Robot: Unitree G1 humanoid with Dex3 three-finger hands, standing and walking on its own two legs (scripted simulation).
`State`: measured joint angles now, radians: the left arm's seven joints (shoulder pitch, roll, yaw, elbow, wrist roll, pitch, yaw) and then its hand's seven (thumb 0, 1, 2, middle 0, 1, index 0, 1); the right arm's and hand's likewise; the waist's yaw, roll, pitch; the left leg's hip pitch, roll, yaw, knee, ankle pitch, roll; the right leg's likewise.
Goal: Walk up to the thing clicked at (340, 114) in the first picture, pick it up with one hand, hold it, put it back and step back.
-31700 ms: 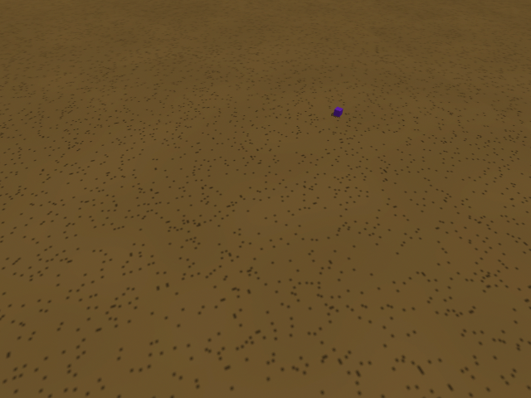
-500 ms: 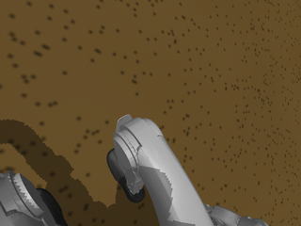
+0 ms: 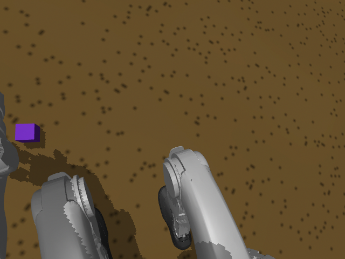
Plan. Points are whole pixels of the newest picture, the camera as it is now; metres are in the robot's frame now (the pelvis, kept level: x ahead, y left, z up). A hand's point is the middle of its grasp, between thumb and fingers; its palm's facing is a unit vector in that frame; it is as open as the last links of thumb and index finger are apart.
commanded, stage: go down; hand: left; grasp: from above
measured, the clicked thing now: (28, 133) +0.45 +0.31 -0.33
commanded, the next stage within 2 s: none
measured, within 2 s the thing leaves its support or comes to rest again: neither
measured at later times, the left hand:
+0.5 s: hand out of the picture +0.43 +0.35 +0.03, palm faces +0.14 -0.44 -0.89, open 13.3 cm
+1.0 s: hand out of the picture +0.41 +0.36 +0.09, palm faces +0.09 -0.44 -0.90, open 13.6 cm
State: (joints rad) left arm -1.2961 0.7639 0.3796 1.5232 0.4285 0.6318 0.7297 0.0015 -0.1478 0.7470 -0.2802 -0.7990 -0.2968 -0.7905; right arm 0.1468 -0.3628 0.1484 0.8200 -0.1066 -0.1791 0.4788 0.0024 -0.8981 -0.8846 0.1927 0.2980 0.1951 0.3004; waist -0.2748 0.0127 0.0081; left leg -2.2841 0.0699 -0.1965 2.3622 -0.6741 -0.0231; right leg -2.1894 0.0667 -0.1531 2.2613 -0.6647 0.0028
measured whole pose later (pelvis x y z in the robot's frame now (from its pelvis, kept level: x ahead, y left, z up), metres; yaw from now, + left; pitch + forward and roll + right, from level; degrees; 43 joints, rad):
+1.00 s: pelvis +0.01 -0.01 +0.14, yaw +6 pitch +33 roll -3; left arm -1.22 0.65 0.38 1.57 0.56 0.74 0.60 0.00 -0.41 0.95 -0.11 -0.99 -0.11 -1.00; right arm 0.20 -0.31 0.00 0.88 -0.02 -0.17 0.20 0.01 -0.90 -0.89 0.20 0.30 0.20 0.30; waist -0.20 0.03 -0.20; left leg -1.85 0.09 -0.06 1.89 -0.63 -0.03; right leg -1.81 0.06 -0.05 1.87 -0.64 -0.02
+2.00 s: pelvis +0.03 +0.00 +0.19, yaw +7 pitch +33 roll -4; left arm -1.13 0.60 0.35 1.52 0.51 0.70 0.61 0.00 -0.45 0.94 -0.11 -0.99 -0.10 -1.00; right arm 0.18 -0.27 0.00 0.89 -0.05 -0.17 0.19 0.01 -0.91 -0.89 0.20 0.30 0.20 0.30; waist -0.18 0.04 -0.18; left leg -1.68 0.09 -0.06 1.71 -0.61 -0.03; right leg -1.64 0.06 -0.05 1.67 -0.62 -0.01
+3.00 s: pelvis -0.01 -0.01 +0.00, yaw +4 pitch +33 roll -5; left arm -1.38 0.75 0.49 1.79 0.51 0.52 0.88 0.00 -0.59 1.07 -0.10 -1.01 -0.05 -1.07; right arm 0.10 -0.33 0.10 0.89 -0.22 -0.20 0.40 0.00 -0.92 -0.90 0.19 0.30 0.20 0.30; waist -0.34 -0.01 0.09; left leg -2.27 0.06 -0.13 2.32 -0.64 -0.03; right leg -2.21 0.05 -0.10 2.27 -0.65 0.00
